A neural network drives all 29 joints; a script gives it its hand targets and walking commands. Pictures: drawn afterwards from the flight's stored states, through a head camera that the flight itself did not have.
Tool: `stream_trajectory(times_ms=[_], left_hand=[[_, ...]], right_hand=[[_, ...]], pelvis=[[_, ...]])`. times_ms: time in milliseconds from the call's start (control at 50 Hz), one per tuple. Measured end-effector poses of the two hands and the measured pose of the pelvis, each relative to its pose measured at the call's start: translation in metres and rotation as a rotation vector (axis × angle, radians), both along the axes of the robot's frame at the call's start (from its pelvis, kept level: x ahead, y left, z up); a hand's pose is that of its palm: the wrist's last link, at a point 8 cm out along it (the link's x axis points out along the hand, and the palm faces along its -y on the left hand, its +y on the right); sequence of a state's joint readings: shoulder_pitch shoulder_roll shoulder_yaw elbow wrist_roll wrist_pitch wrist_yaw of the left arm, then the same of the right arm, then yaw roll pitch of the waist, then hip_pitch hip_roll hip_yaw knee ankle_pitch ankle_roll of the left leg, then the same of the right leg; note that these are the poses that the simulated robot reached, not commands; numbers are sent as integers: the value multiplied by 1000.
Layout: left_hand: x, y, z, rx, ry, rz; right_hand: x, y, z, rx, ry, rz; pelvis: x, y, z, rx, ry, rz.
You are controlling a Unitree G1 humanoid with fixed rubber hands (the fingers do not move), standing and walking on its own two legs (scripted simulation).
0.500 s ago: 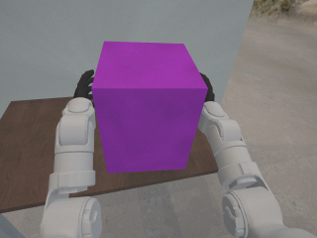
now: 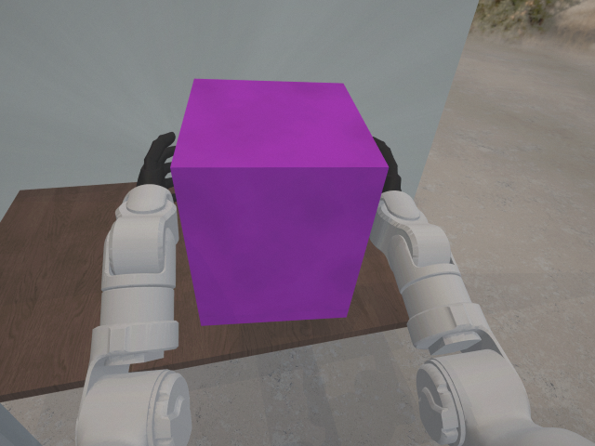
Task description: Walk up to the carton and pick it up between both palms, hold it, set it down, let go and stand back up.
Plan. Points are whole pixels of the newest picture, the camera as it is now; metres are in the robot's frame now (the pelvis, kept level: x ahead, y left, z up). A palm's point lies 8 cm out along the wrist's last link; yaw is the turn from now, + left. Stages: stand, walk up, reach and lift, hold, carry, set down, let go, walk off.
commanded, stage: hold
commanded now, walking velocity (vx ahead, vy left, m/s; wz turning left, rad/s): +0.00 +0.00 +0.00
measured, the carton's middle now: (273, 202) +0.39 +0.01 +0.19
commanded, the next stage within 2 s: none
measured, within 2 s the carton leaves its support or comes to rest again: neither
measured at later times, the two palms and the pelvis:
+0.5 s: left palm (148, 194) +0.36 +0.16 +0.22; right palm (380, 198) +0.36 -0.13 +0.21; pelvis +0.00 +0.00 +0.00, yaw +0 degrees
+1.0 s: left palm (149, 193) +0.36 +0.16 +0.22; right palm (381, 196) +0.36 -0.13 +0.21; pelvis -0.01 +0.01 +0.00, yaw +0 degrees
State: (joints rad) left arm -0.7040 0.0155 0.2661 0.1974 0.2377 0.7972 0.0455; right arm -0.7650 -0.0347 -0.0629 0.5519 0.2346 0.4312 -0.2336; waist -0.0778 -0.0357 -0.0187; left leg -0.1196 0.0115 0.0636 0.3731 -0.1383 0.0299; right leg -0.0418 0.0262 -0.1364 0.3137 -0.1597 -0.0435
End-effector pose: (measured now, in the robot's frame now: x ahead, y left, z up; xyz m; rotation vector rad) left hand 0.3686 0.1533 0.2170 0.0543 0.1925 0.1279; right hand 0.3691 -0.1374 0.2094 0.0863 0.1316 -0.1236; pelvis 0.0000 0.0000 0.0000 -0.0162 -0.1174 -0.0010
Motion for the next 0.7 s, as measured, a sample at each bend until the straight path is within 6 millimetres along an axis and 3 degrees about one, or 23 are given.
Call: stream_trajectory(times_ms=[700], left_hand=[[-15, 8, 2, 9, -24, 2]], right_hand=[[-13, 8, 1, 16, -24, 5]], pelvis=[[-4, 5, -1, -6, -19, 4]])
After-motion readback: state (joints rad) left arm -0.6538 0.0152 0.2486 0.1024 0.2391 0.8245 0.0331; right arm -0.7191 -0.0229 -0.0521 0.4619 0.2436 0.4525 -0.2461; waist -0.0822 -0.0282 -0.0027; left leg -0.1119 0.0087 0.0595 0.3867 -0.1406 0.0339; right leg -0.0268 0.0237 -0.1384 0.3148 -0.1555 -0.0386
